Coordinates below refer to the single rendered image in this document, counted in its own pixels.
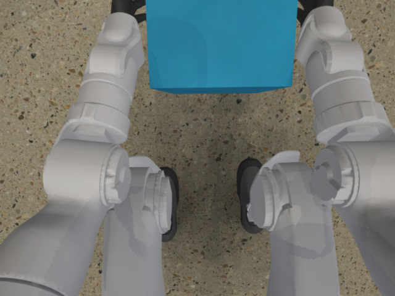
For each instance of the robot left upper arm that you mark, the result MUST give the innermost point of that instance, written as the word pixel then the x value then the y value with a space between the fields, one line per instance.
pixel 50 254

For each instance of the left robot hand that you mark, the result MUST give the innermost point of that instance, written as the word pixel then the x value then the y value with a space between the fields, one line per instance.
pixel 129 7

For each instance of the robot foot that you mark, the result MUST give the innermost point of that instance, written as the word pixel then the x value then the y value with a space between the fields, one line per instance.
pixel 246 173
pixel 168 172

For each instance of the robot right forearm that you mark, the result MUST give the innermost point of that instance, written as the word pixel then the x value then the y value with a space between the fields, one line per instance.
pixel 339 85

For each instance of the right robot hand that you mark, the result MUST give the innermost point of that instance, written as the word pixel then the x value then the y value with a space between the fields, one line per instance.
pixel 309 5

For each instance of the robot left forearm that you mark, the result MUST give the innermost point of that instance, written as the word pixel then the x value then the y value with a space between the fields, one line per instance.
pixel 108 85

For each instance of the right robot foot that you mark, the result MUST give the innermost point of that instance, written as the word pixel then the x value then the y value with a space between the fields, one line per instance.
pixel 246 173

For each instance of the carton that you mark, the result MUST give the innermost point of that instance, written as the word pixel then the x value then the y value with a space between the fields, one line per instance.
pixel 220 46

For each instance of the robot right upper arm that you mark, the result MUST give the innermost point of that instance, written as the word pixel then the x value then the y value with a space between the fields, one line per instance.
pixel 358 179

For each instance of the left robot foot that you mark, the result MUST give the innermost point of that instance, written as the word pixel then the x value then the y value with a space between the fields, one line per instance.
pixel 168 172

